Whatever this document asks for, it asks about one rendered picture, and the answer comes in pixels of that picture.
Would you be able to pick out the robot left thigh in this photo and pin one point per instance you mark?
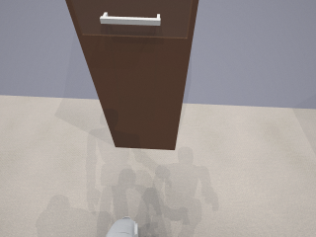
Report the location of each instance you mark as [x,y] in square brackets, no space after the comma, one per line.
[123,228]

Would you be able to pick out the drawer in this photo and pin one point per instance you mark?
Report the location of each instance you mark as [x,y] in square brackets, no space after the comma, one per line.
[174,17]

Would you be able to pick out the handle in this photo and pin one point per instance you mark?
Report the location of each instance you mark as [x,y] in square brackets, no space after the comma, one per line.
[106,19]

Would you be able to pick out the cabinet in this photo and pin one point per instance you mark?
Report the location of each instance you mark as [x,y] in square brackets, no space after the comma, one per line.
[140,82]

